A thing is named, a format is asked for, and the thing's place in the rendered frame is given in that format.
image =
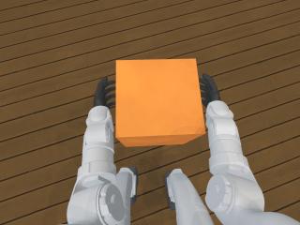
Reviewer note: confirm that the robot right forearm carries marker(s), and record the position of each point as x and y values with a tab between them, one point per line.
224	142

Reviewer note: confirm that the robot left forearm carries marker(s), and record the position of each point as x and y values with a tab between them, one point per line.
97	151

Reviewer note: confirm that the robot left hand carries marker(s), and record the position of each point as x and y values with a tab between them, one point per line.
100	98

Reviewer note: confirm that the robot right hand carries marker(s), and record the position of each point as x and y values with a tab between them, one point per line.
210	89

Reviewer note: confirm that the robot left upper arm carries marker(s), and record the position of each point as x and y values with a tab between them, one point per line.
98	205

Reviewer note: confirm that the left robot thigh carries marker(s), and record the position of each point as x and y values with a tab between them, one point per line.
126	183

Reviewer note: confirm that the robot right upper arm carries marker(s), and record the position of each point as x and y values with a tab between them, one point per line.
239	201

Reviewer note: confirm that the carton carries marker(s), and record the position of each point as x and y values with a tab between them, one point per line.
157	102

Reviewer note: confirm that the right robot foot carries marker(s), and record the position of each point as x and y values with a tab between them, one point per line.
170	204

